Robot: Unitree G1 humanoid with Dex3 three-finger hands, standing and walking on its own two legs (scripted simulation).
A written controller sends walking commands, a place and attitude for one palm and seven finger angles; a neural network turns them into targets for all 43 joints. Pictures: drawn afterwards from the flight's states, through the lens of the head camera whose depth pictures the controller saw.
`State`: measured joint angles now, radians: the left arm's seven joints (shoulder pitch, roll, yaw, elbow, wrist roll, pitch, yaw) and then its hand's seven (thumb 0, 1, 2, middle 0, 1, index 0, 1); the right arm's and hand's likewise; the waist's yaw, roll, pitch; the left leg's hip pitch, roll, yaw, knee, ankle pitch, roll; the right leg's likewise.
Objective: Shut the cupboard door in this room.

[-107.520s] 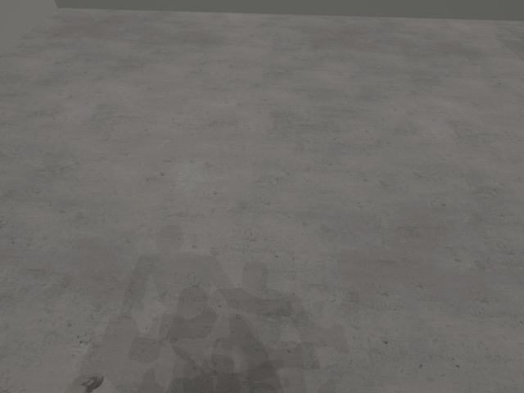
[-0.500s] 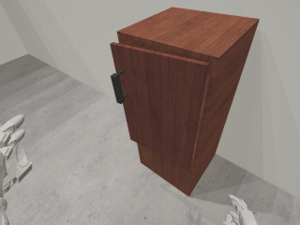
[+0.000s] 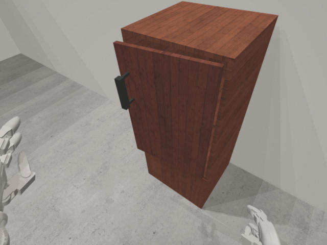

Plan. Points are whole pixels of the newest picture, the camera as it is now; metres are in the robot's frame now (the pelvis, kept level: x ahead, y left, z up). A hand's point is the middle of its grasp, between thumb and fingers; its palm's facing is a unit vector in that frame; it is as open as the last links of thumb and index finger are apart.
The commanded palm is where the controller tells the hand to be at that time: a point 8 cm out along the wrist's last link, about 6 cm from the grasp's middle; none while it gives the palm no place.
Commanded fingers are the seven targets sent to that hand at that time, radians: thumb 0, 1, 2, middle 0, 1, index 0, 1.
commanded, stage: step back with the hand held close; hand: left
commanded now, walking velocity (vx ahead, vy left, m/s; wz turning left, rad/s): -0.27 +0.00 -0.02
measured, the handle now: (126, 90) +0.64 +0.21 +0.03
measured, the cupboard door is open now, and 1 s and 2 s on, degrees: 7 7 7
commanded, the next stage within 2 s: stop stepping back and stand still in 1.20 s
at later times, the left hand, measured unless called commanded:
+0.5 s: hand out of the picture +0.13 +0.30 +0.16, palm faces +0.41 -0.78 -0.48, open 7.4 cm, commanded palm +0.07 +0.33 +0.18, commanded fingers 0.00 0.90 0.90 -0.20 -0.30 -0.20 -0.30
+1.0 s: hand out of the picture +0.06 +0.29 +0.17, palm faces +0.43 -0.79 -0.43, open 7.4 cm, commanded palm +0.00 +0.33 +0.18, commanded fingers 0.00 0.90 0.90 -0.20 -0.30 -0.20 -0.30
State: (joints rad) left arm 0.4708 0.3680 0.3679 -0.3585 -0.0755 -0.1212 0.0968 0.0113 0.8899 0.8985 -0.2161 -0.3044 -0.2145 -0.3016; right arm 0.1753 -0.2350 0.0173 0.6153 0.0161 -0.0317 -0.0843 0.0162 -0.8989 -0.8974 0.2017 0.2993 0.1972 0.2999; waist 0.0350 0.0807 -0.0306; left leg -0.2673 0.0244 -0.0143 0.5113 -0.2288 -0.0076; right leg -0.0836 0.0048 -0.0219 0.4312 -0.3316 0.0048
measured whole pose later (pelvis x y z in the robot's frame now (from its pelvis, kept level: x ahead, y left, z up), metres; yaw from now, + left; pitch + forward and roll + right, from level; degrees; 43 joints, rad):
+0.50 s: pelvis -0.07 +0.03 -0.01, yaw +0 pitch +1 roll -2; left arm 0.54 0.43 0.42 -0.44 -0.07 -0.20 0.14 0.01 0.89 0.90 -0.22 -0.30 -0.22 -0.30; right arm 0.21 -0.22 0.01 0.56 0.02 -0.01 -0.10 0.02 -0.90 -0.90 0.20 0.30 0.20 0.30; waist 0.00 0.05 0.00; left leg -0.42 0.01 0.00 0.54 -0.14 0.04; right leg -0.27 -0.01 -0.01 0.51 -0.26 0.03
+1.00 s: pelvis -0.14 +0.03 -0.01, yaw +1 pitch -1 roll -4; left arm 0.53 0.44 0.42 -0.50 -0.05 -0.29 0.16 0.01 0.89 0.90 -0.22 -0.30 -0.22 -0.30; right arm 0.21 -0.22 0.00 0.62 -0.01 -0.09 -0.08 0.02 -0.90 -0.90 0.20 0.30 0.20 0.30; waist -0.01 0.02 0.02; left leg -0.52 0.03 -0.01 0.59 -0.23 0.02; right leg -0.35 0.02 -0.01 0.54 -0.21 0.02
